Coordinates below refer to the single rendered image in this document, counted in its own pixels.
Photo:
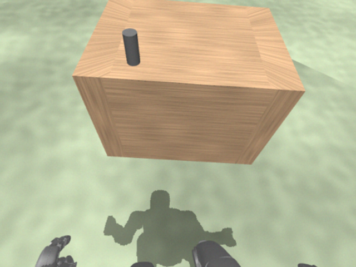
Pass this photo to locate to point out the can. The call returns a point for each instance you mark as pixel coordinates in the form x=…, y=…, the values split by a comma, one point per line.
x=131, y=46

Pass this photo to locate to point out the left robot hand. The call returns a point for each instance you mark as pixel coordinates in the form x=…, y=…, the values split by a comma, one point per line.
x=49, y=255

